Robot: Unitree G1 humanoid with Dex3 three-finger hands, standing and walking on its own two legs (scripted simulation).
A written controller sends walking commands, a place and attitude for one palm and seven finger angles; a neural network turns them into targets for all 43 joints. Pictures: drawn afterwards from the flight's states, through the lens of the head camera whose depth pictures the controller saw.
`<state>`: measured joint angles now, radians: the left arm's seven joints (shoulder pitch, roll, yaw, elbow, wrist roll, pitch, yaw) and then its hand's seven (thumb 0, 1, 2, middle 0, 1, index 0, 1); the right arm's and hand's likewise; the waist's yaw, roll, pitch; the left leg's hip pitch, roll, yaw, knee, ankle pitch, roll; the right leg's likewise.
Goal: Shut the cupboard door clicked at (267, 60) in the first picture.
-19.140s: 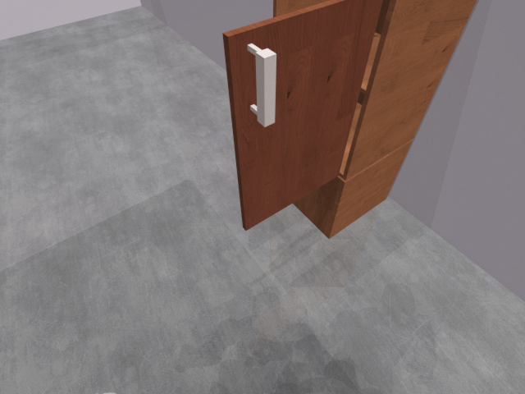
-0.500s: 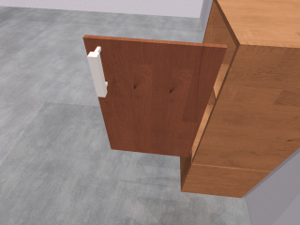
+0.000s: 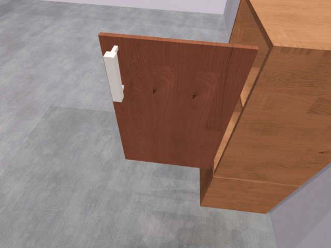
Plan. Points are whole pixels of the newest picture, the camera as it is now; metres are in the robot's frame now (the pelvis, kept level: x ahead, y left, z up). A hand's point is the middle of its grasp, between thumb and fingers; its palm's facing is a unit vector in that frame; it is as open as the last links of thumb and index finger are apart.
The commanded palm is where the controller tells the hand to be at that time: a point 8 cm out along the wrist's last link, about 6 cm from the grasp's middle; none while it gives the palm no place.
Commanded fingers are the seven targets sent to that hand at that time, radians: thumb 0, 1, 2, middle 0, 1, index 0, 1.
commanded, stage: look again from close up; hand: left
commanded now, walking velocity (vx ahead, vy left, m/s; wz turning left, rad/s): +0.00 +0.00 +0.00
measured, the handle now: (116, 74) +0.52 +0.17 +0.15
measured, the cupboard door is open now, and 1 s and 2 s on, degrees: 89 89 89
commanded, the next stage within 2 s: raise the hand and make a fist in 0.30 s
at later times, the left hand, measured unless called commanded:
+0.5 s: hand out of the picture +0.12 +0.22 -0.11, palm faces +0.23 -0.95 -0.23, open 7.4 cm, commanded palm +0.10 +0.26 -0.06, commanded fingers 0.00 0.90 0.90 -0.29 -0.40 -0.29 -0.40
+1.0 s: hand (82, 232) +0.15 +0.19 +0.00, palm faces -0.02 -1.00 -0.05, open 5.3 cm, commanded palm +0.12 +0.25 +0.01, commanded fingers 0.00 0.90 0.90 -0.75 -0.90 -0.75 -0.90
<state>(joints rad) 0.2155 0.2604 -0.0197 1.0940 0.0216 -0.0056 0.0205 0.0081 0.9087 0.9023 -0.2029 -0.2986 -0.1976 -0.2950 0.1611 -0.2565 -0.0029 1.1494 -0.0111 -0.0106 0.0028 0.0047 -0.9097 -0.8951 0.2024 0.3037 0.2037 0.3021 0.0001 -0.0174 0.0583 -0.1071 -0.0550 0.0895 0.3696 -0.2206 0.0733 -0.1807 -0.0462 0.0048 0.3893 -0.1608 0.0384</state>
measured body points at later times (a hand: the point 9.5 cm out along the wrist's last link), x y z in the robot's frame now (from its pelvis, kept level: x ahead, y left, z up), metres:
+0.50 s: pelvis +0.00 -0.01 -0.01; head +0.01 +0.01 +0.44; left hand +0.11 +0.27 -0.09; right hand +0.08 -0.27 -0.13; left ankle -0.01 +0.07 -0.74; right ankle +0.02 -0.14 -0.73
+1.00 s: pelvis -0.01 -0.04 -0.07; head +0.03 -0.03 +0.38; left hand +0.15 +0.24 +0.01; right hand +0.23 -0.25 -0.11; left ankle -0.01 +0.07 -0.74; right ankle +0.03 -0.12 -0.74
